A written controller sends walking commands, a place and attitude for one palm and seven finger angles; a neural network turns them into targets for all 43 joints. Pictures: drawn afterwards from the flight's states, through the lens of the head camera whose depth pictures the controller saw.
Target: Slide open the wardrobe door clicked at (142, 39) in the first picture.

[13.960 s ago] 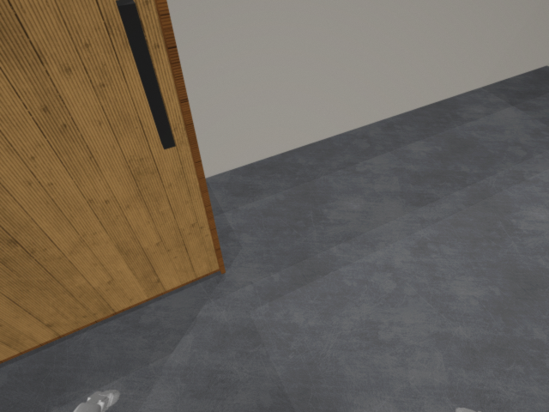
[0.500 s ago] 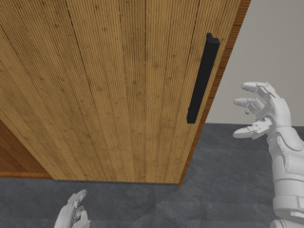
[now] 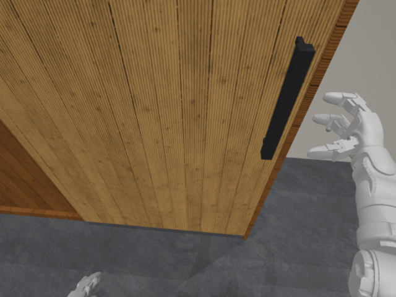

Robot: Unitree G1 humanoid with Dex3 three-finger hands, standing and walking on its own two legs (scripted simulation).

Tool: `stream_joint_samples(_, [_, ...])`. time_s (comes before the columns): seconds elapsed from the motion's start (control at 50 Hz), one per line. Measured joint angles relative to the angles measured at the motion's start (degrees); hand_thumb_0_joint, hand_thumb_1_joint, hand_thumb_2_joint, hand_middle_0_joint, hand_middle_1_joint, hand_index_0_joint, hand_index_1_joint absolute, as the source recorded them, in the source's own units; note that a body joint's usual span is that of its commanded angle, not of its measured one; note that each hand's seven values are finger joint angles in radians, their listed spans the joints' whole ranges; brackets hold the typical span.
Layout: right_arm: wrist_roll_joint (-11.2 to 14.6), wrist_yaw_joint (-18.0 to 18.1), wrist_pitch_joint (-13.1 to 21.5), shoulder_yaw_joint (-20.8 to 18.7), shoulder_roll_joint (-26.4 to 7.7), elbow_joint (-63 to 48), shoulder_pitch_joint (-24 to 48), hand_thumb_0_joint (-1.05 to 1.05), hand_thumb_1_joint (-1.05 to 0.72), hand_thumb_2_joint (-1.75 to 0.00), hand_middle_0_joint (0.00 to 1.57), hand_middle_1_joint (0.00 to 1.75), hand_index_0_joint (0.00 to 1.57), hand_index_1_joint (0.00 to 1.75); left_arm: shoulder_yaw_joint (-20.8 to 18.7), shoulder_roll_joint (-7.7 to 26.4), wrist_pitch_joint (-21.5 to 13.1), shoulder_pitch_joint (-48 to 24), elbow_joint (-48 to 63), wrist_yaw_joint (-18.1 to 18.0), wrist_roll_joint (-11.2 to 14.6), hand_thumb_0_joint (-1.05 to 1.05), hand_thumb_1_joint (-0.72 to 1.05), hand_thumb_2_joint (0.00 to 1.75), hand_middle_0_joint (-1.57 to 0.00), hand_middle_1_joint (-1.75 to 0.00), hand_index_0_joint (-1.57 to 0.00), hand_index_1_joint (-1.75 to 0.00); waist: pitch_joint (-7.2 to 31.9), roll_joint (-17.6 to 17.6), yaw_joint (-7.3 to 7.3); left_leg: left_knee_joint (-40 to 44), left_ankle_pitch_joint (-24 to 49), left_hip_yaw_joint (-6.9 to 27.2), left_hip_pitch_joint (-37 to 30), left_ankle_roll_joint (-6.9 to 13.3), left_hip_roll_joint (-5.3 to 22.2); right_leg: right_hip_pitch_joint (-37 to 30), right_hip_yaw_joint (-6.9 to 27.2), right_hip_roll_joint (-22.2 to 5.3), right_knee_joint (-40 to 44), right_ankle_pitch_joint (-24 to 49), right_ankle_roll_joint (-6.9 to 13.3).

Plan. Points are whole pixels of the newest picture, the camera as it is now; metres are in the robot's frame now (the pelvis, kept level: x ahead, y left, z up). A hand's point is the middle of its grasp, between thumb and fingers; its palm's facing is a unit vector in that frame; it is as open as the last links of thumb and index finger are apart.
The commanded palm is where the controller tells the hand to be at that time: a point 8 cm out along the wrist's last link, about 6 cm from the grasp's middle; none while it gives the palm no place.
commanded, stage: move the hooked fingers beside the handle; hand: right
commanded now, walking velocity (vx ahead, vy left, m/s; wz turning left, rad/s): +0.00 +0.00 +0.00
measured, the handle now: (280, 107) +0.50 -0.12 +0.13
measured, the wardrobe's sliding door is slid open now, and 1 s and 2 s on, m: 0.00 0.00 0.00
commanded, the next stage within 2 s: feel for the door with the fingertips in 0.92 s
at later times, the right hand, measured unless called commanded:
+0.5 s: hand (325, 125) +0.44 -0.20 +0.15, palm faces +0.01 +1.00 +0.01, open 14.0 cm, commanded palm +0.41 -0.25 +0.14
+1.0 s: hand (315, 124) +0.44 -0.19 +0.14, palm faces +0.00 +1.00 +0.01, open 14.0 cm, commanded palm +0.41 -0.24 +0.14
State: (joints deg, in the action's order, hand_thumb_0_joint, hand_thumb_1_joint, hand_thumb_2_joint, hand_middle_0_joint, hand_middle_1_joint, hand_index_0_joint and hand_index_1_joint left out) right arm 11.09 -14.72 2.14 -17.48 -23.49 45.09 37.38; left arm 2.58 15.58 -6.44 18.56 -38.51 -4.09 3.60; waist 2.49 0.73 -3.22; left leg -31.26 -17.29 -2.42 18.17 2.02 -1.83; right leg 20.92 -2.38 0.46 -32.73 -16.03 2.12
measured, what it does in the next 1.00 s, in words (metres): stands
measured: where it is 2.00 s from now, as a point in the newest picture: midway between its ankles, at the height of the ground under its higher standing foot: outside the picture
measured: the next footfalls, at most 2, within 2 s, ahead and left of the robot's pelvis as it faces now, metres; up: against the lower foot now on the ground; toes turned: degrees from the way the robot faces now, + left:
none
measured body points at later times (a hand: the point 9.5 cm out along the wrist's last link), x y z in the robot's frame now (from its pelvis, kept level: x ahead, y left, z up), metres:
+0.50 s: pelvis +0.00 +0.00 +0.00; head +0.02 +0.00 +0.45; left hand +0.06 +0.27 -0.11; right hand +0.43 -0.25 +0.15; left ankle -0.01 +0.10 -0.73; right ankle +0.01 -0.09 -0.73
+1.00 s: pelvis +0.00 -0.01 +0.00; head +0.03 +0.00 +0.44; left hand +0.07 +0.25 -0.12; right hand +0.44 -0.24 +0.14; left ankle -0.01 +0.10 -0.73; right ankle +0.01 -0.09 -0.73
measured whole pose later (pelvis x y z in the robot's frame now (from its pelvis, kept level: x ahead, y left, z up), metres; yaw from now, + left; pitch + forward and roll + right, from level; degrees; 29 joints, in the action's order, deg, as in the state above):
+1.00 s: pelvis +0.00 -0.01 +0.00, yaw +1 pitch +6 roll +1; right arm 9.8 -12.5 7.3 -16.7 -21.4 50.5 40.7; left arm 2.2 15.3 -3.8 20.9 -37.1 -2.0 3.2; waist 4.1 1.3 -3.6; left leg -33.8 -18.3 -1.6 21.8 1.6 -1.9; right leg 24.3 -3.2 0.3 -35.5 -17.5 2.6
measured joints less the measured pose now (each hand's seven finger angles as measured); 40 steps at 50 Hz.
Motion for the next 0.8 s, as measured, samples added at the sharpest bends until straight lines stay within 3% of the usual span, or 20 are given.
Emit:
stream_joint_samples(0.24, [-0.7,-0.9,3.9,-1.1,-1.5,8.2,5.0,-0.01,0.50,-0.30,0.30,1.20,0.30,1.20,-0.5,0.5,1.4,2.5,-0.2,0.9,-0.1,0.01,0.91,0.90,-0.20,-0.30,-0.20,-0.30,0.9,0.2,-1.09,-1.6,-0.5,0.3,2.7,0.3,-0.6,2.6,-0.3,-0.6,-1.7,-0.8,-0.3])
stream_joint_samples(0.44, [-0.6,-1.0,6.0,-2.7,-0.7,4.2,0.9,-0.02,0.50,-0.30,0.30,1.20,0.30,1.20,-0.9,0.4,2.3,3.6,0.9,1.3,-0.1,0.01,0.91,0.90,-0.20,-0.30,-0.20,-0.30,1.3,0.2,-0.82,-1.9,-0.6,1.1,3.1,0.3,-0.9,2.7,-1.0,-1.0,-2.1,-1.2,-0.2])
stream_joint_samples(0.62, [-0.5,-0.6,3.8,0.5,-0.6,6.8,3.9,-0.01,0.50,-0.30,0.30,1.20,0.30,1.20,-0.6,0.3,2.1,1.8,1.3,1.1,0.1,0.01,0.91,0.90,-0.20,-0.30,-0.20,-0.30,0.9,0.4,-0.40,-1.9,-0.6,0.1,3.1,0.0,-0.4,3.4,-0.1,-0.5,-2.7,-1.1,0.1])
stream_joint_samples(0.8, [-1.2,1.6,5.7,0.8,1.9,6.8,5.3,-0.01,0.50,-0.30,0.30,1.20,0.30,1.20,-0.1,-0.2,1.8,0.7,1.1,1.6,-0.4,0.01,0.91,0.90,-0.20,-0.30,-0.20,-0.30,1.2,0.0,-0.46,-2.6,-0.8,0.3,3.8,-0.3,0.0,3.9,-0.4,-0.1,-3.0,-1.2,0.4])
